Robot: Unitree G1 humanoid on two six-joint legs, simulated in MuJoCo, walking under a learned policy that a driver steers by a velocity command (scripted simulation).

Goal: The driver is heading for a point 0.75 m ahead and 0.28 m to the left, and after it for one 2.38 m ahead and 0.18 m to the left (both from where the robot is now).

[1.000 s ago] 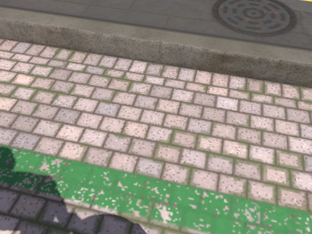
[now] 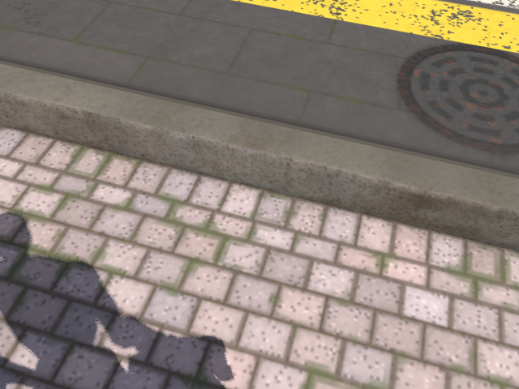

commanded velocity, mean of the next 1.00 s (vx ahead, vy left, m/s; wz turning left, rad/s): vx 0.50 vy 0.00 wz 0.39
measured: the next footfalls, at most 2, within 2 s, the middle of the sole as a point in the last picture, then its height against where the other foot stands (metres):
right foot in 0.40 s outside the picture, level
left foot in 0.94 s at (187, 345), level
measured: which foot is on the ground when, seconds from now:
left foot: down 0.00-0.40, up 0.42-0.92, down 0.94-1.00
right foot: up 0.00-0.38, down 0.40-0.96, up 0.98-1.00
